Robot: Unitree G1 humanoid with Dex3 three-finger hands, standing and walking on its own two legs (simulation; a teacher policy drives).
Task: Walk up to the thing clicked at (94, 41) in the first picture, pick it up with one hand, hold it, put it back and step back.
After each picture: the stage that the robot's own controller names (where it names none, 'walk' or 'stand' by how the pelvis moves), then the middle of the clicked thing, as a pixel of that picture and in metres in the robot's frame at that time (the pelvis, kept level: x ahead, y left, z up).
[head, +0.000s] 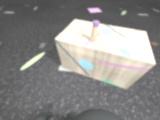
stand; (94, 32) +0.94 +0.02 +0.01
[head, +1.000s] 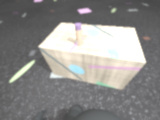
walk; (78, 35) +0.82 +0.21 +0.03
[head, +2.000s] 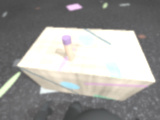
stand; (68, 49) +0.53 +0.24 +0.03
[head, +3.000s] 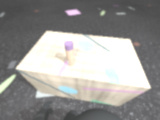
stand; (70, 54) +0.52 +0.21 +0.01
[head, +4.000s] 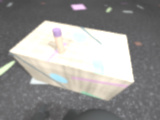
stand; (59, 42) +0.60 +0.34 +0.03
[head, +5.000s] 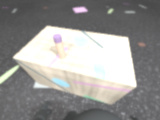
stand; (60, 47) +0.58 +0.32 +0.01
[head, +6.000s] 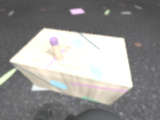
stand; (56, 50) +0.56 +0.35 +0.00
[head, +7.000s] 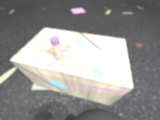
stand; (57, 50) +0.56 +0.34 +0.00
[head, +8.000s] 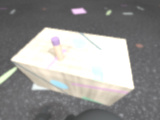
stand; (58, 50) +0.56 +0.34 +0.00
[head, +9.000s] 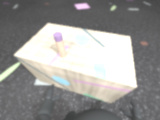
rise first; (60, 46) +0.58 +0.33 +0.01
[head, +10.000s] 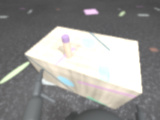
go down; (67, 47) +0.60 +0.30 +0.01
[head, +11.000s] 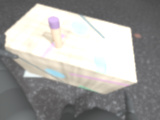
go down; (56, 35) +0.60 +0.27 +0.04
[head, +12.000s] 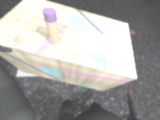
approach; (52, 29) +0.59 +0.28 +0.07
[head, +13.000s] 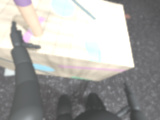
close in; (30, 17) +0.60 +0.31 +0.11
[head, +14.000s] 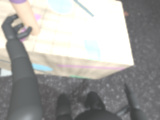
lift; (26, 14) +0.60 +0.31 +0.12
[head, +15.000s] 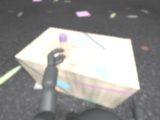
close; (64, 47) +0.59 +0.28 +0.05
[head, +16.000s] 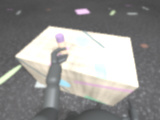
close; (62, 47) +0.59 +0.29 +0.03
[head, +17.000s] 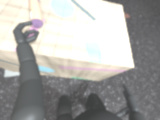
lift; (35, 10) +0.76 +0.34 +0.02
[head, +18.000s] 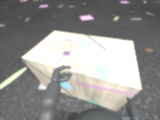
hold; (67, 46) +0.77 +0.34 -0.04
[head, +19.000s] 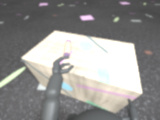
hold; (67, 47) +0.75 +0.33 -0.06
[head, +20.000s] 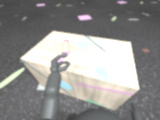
hold; (65, 47) +0.77 +0.35 -0.06
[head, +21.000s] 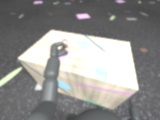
crouch; (64, 47) +0.76 +0.34 -0.07
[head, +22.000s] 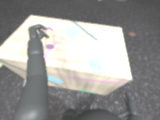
crouch; (49, 37) +0.74 +0.36 -0.06
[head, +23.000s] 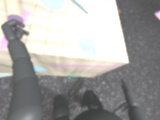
lower; (12, 3) +0.75 +0.39 +0.03
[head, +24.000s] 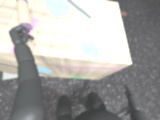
lower; (24, 13) +0.75 +0.39 +0.02
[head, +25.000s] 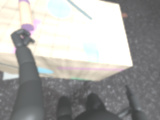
lower; (25, 14) +0.75 +0.39 +0.02
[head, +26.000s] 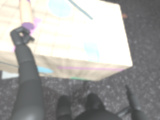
lower; (26, 12) +0.75 +0.39 +0.02
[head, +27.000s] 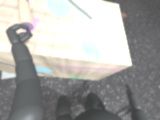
open; (25, 12) +0.75 +0.38 +0.02
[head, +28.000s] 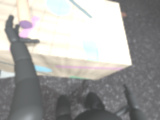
withdraw; (24, 10) +0.75 +0.39 +0.02
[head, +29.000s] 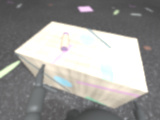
sink last; (65, 41) +0.73 +0.35 -0.02
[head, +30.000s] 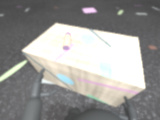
stand; (67, 40) +0.77 +0.36 -0.04
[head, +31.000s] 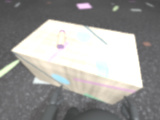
stand; (61, 38) +0.75 +0.37 -0.02
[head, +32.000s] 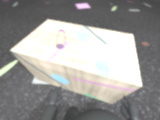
stand; (61, 38) +0.75 +0.37 -0.02
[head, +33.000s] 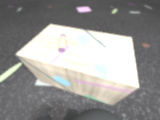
stand; (62, 42) +0.75 +0.38 -0.06
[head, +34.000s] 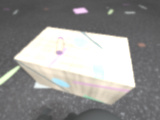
stand; (60, 45) +0.74 +0.40 -0.08
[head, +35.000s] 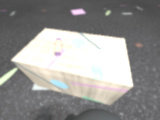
stand; (58, 46) +0.73 +0.41 -0.08
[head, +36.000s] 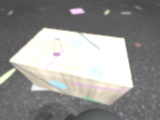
walk; (57, 46) +0.71 +0.42 -0.09
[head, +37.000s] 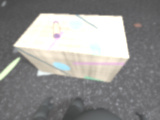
walk; (56, 29) +0.88 +0.48 -0.07
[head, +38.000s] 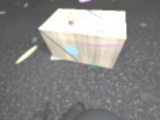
walk; (70, 18) +1.27 +0.42 -0.07
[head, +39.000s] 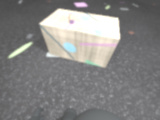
stand; (71, 18) +1.39 +0.40 -0.07
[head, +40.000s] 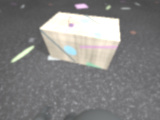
stand; (71, 21) +1.35 +0.41 -0.09
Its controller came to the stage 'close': yes
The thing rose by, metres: 0.00
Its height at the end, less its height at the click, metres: -0.09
